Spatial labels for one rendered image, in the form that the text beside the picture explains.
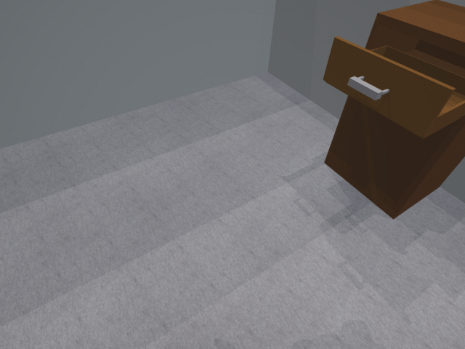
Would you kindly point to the handle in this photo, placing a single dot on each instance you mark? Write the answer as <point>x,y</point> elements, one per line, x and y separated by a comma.
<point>366,88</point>

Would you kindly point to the cabinet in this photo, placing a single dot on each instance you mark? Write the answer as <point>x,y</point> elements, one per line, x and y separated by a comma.
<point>389,165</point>

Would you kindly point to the drawer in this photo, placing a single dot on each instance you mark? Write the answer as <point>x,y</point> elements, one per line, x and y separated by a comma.
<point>423,98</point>

